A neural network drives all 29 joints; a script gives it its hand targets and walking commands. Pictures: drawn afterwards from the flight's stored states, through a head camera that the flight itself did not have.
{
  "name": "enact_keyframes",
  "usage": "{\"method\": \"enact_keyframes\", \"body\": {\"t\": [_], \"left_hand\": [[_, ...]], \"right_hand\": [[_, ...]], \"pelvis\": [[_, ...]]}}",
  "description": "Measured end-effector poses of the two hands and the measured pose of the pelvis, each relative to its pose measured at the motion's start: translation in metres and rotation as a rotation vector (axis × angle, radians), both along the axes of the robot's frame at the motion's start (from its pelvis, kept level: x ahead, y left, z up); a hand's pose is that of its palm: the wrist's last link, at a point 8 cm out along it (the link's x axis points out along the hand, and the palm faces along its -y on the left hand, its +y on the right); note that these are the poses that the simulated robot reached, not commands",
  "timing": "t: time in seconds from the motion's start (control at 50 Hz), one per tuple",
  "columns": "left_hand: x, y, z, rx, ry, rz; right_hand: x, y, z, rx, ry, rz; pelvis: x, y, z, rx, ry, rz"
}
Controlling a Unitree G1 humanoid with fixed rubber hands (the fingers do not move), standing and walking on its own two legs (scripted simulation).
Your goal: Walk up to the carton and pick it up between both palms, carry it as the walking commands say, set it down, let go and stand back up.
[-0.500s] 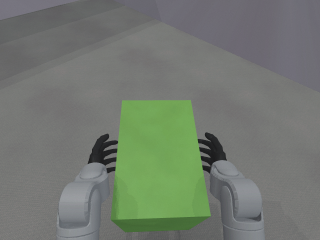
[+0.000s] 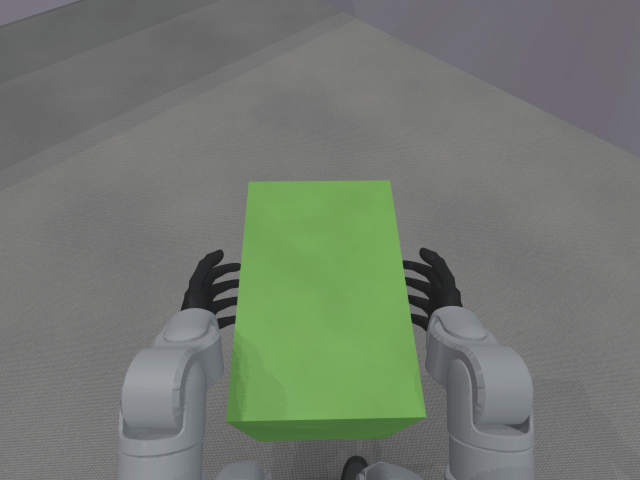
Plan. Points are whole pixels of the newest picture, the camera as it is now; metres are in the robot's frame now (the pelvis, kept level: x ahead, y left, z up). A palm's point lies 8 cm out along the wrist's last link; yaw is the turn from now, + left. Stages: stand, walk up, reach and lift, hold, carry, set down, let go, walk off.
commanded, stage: carry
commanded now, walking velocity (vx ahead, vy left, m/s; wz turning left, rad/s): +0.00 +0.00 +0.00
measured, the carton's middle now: (320, 318) +0.31 +0.00 -0.01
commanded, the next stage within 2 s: none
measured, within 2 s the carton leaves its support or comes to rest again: neither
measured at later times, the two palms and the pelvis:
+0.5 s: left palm (195, 181) +0.46 +0.16 +0.10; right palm (397, 179) +0.45 -0.10 +0.10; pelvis +0.18 +0.04 +0.00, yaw -3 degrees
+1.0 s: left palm (196, 196) +0.43 +0.15 +0.10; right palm (405, 199) +0.42 -0.11 +0.10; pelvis +0.16 +0.04 +0.00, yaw -3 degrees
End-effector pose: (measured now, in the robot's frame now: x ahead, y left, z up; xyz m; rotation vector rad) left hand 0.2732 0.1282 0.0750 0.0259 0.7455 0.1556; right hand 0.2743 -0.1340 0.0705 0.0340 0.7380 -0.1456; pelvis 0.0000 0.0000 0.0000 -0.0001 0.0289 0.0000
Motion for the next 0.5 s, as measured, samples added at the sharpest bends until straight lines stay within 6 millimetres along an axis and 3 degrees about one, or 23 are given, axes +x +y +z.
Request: {"method": "enact_keyframes", "body": {"t": [0.14,0.28,0.38,0.5], "left_hand": [[0.070,-0.003,0.024,0.000,-0.072,-0.022],[0.133,0.011,0.031,-0.038,-0.127,-0.054],[0.161,0.024,0.024,-0.051,-0.084,-0.031],[0.183,0.031,0.021,-0.040,-0.070,-0.030]], "right_hand": [[0.064,-0.003,0.024,0.007,-0.074,-0.029],[0.119,0.012,0.042,-0.049,-0.127,-0.054],[0.153,0.025,0.040,-0.076,-0.083,-0.027],[0.175,0.032,0.033,-0.062,-0.070,-0.027]], "pelvis": [[0.061,0.004,0.011,0.006,0.007,-0.015],[0.128,0.023,0.000,-0.006,-0.008,-0.028],[0.159,0.030,-0.001,0.013,0.010,-0.047],[0.177,0.038,-0.001,0.010,0.030,-0.053]]}}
